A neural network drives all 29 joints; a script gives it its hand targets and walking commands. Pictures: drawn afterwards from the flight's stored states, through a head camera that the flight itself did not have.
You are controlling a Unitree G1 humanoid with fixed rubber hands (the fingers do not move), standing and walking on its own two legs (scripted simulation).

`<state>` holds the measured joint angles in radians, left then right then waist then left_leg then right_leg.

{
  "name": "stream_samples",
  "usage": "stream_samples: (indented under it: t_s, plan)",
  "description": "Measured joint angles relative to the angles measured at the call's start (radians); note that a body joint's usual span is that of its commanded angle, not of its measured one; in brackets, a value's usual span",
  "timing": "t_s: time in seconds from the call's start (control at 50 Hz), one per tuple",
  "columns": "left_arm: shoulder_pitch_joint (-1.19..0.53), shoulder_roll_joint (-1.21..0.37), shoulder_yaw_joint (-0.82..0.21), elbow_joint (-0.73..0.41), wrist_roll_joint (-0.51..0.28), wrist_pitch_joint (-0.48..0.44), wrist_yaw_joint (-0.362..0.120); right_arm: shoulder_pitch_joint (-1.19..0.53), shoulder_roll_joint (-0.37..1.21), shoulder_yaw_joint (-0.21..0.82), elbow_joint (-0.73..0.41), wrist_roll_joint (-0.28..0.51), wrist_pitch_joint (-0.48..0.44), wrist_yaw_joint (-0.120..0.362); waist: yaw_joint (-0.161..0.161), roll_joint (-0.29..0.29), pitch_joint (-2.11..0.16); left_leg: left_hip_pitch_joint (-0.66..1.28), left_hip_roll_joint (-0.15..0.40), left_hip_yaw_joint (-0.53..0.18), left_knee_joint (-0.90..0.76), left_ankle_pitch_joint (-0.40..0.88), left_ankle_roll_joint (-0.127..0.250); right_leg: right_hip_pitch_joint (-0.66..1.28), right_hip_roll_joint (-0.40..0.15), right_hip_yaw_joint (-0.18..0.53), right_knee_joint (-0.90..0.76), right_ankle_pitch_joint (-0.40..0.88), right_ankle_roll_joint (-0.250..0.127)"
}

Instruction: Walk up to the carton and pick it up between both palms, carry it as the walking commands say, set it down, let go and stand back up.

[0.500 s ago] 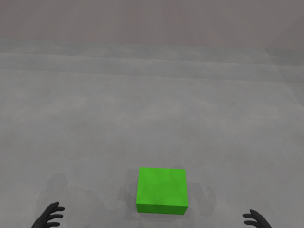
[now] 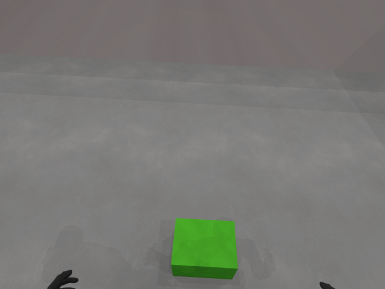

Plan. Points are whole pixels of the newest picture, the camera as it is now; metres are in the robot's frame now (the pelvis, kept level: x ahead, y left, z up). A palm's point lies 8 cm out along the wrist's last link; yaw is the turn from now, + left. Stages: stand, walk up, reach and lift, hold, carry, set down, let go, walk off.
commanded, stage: stand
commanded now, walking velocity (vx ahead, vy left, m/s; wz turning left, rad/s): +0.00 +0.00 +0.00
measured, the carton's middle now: (203, 248) +0.45 -0.05 -0.69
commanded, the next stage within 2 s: none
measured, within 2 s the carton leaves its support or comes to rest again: neither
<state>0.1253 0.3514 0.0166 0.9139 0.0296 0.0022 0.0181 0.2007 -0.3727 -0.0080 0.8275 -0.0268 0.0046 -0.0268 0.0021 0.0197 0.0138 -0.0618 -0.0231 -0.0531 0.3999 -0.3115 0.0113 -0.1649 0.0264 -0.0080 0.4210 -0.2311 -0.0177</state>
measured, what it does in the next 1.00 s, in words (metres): stands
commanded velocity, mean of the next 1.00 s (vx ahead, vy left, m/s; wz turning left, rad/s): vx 0.00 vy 0.00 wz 0.00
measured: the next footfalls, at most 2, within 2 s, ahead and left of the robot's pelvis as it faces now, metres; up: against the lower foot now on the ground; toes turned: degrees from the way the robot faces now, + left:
none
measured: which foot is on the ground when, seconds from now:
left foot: down 0.00-1.00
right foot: down 0.00-1.00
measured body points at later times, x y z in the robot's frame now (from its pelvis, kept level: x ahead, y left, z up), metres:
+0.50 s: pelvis -0.02 +0.00 +0.00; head -0.02 +0.00 +0.45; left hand +0.08 +0.32 -0.11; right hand +0.08 -0.31 -0.11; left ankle -0.06 +0.11 -0.74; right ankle +0.00 -0.11 -0.74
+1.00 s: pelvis -0.02 +0.00 +0.00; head -0.02 -0.01 +0.45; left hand +0.08 +0.32 -0.11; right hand +0.08 -0.31 -0.11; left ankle -0.06 +0.11 -0.74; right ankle +0.00 -0.11 -0.74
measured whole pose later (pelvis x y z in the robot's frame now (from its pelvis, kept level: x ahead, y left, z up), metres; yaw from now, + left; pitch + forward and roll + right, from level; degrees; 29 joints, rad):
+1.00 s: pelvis -0.02 +0.00 +0.00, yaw +0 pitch -2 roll +0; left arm 0.10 0.39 0.01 1.07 0.01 -0.01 0.01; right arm 0.15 -0.39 0.00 1.00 -0.02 -0.01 -0.02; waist 0.01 0.01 0.03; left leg -0.04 -0.03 -0.05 0.33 -0.24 0.01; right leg -0.14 0.02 -0.01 0.35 -0.16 -0.02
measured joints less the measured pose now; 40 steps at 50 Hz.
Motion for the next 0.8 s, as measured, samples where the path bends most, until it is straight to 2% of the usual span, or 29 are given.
stream_samples:
  t_s: [0.38,0.8]
  plan:
    - [-0.005,0.021,-0.005,0.101,-0.005,-0.007,-0.004,-0.019,-0.011,0.006,0.097,0.002,-0.008,0.006,0.007,-0.003,0.004,0.015,-0.004,0.000,-0.045,0.045,0.002,0.018,-0.006,0.001,-0.050,0.046,0.002]
    - [-0.018,0.031,-0.009,0.145,-0.013,-0.011,-0.007,-0.041,-0.019,0.012,0.154,0.009,-0.013,0.008,0.008,-0.005,0.013,0.018,-0.005,-0.001,-0.063,0.063,0.002,0.022,-0.007,0.001,-0.069,0.065,0.001]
